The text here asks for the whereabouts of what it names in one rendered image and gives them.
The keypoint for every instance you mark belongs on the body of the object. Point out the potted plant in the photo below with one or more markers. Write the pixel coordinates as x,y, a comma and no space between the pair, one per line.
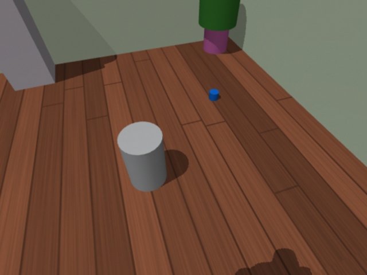
217,17

